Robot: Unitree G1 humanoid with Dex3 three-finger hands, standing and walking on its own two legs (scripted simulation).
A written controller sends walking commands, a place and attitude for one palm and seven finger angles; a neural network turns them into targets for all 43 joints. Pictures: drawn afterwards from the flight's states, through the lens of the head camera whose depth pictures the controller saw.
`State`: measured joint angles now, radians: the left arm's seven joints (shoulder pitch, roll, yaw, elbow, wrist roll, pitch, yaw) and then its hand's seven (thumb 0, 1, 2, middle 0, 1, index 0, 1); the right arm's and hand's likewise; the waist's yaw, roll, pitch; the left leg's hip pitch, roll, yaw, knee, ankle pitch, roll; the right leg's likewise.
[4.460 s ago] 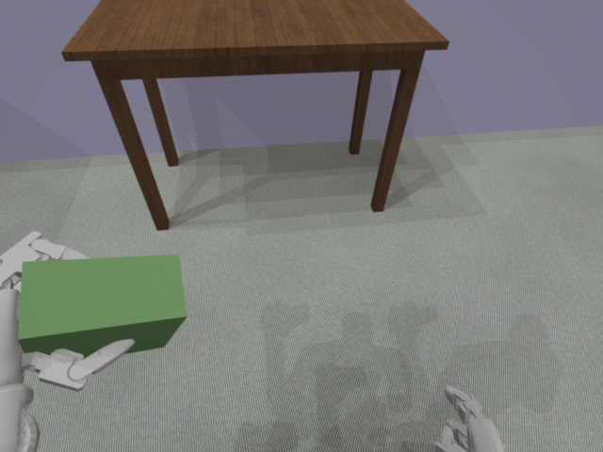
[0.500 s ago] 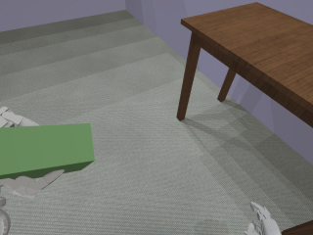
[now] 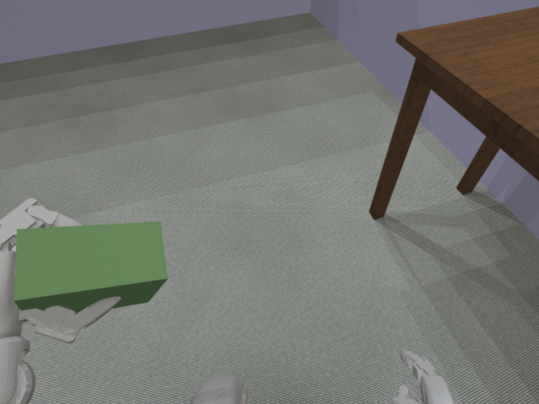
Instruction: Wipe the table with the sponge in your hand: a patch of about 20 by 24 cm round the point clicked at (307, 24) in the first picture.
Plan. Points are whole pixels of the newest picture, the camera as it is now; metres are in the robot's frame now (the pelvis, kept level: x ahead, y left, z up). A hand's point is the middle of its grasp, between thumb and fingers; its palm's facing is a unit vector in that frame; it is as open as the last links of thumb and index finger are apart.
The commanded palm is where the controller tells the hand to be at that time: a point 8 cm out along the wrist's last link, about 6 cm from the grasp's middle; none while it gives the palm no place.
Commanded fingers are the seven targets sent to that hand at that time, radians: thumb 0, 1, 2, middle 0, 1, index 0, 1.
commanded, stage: walk to a spot facing it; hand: left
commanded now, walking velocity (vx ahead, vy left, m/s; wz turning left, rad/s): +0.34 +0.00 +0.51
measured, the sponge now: (116, 270) +0.23 +0.20 +0.15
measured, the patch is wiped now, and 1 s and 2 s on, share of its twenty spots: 0.00 0.00 0.00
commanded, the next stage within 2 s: turn to face it in 0.66 s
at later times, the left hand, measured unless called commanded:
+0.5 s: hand (44, 204) +0.28 +0.28 +0.20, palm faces +0.50 -0.74 -0.45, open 10.2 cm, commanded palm +0.22 +0.32 +0.18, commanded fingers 0.00 0.10 1.30 -1.20 -1.60 -1.20 -1.60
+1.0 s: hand (56, 178) +0.34 +0.30 +0.19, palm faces +0.64 -0.64 -0.42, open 10.2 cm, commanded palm +0.28 +0.32 +0.18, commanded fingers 0.00 0.10 1.30 -1.20 -1.60 -1.20 -1.60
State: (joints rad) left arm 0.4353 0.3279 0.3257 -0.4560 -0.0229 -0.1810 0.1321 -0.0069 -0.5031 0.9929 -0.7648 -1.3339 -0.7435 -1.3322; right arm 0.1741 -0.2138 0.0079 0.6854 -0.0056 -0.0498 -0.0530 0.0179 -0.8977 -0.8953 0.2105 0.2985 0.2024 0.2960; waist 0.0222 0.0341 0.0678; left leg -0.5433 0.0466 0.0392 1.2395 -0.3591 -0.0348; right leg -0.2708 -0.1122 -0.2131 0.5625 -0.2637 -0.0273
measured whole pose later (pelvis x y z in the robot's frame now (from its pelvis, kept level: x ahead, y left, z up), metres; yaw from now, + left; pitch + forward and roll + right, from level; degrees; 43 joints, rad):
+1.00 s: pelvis +0.20 +0.01 -0.01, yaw +15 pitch +0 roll +1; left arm 0.47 0.41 0.40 -0.62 -0.03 -0.22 0.19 -0.01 -0.50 1.00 -0.76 -1.34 -0.75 -1.33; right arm 0.14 -0.25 -0.05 0.56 0.01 -0.04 -0.09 0.02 -0.90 -0.90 0.20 0.30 0.19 0.29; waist 0.05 -0.05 0.09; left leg -0.31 0.07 0.18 0.58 -0.24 0.00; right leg -0.30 -0.10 -0.17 0.70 -0.41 0.01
